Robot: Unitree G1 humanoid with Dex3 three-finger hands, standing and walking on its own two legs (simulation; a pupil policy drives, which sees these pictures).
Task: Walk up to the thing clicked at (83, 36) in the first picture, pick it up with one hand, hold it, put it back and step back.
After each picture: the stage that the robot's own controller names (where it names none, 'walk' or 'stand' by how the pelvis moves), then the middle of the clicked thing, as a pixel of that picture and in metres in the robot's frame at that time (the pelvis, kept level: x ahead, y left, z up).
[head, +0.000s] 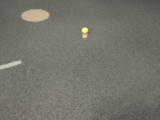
stand; (84, 33) +1.68 -0.09 -0.72
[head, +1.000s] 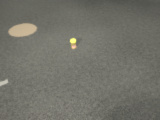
walk; (73, 43) +1.55 +0.19 -0.71
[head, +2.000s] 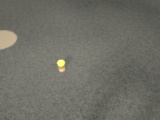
walk; (61, 66) +1.03 +0.23 -0.71
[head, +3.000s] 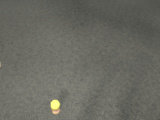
walk; (55, 107) +0.62 +0.17 -0.70
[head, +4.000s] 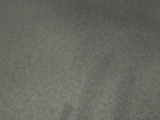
stand; out of the picture +0.40 +0.14 -0.70
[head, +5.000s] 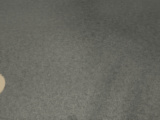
stand; out of the picture +0.37 +0.14 -0.72
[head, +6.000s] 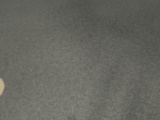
stand; out of the picture +0.39 +0.15 -0.73
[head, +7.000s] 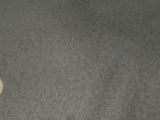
stand; out of the picture +0.38 +0.15 -0.73
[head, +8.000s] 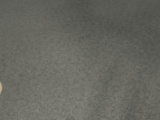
stand; out of the picture +0.37 +0.16 -0.73
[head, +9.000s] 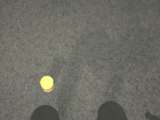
go down; (47, 84) +0.43 +0.14 -0.47
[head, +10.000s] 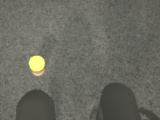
go down; (37, 66) +0.47 +0.15 -0.33
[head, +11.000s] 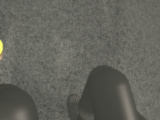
close in; out of the picture +0.46 +0.19 -0.25
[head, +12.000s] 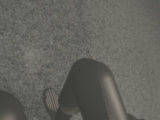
close; out of the picture +0.46 +0.21 -0.24
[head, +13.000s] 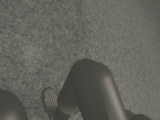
lift; out of the picture +0.44 +0.20 -0.24
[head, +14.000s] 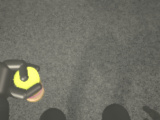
lift; (30, 85) +0.34 +0.17 -0.03
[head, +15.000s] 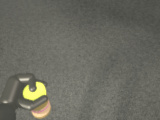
hold; (38, 100) +0.31 +0.15 -0.01
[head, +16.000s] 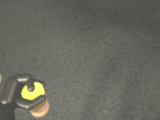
hold; (36, 100) +0.31 +0.16 -0.01
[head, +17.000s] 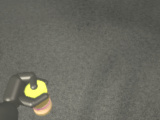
hold; (39, 98) +0.32 +0.15 -0.02
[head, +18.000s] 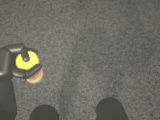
crouch; (31, 68) +0.42 +0.15 -0.09
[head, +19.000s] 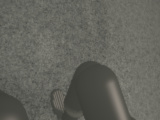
lower; out of the picture +0.46 +0.22 -0.24
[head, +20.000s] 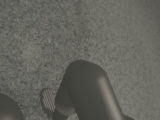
lower; out of the picture +0.46 +0.23 -0.25
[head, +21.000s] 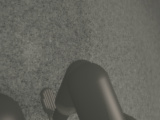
lower; out of the picture +0.46 +0.23 -0.25
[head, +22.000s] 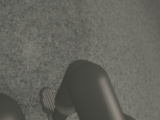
lower; out of the picture +0.46 +0.23 -0.25
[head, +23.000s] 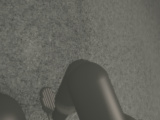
loosen; out of the picture +0.46 +0.22 -0.25
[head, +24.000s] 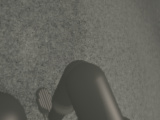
open; out of the picture +0.45 +0.20 -0.26
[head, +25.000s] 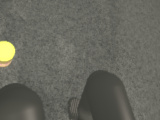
stand; (3, 55) +0.45 +0.18 -0.27
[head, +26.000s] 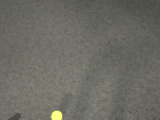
stand; (57, 118) +0.39 +0.12 -0.61
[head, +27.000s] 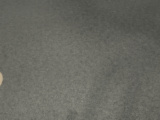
stand; out of the picture +0.40 +0.13 -0.66
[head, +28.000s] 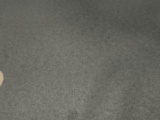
stand; out of the picture +0.39 +0.12 -0.66
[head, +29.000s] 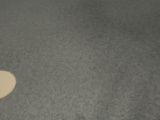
stand; out of the picture +0.40 +0.11 -0.72
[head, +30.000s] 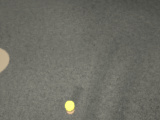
walk; (70, 107) +0.47 +0.09 -0.70
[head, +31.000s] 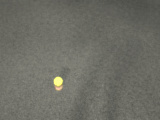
walk; (58, 83) +0.70 +0.12 -0.70
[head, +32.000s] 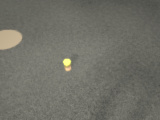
stand; (67, 65) +1.02 +0.19 -0.70
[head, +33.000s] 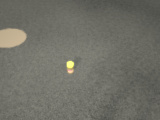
stand; (70, 67) +1.03 +0.10 -0.72
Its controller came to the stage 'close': yes
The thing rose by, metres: 0.71
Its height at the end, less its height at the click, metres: +0.00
